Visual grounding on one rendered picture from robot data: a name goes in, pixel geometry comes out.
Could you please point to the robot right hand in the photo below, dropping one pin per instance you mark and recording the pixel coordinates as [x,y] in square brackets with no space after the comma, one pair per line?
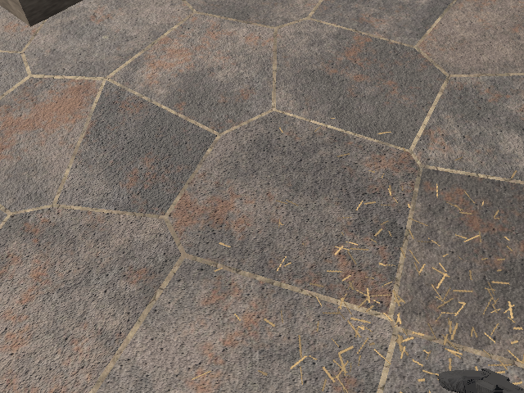
[471,381]

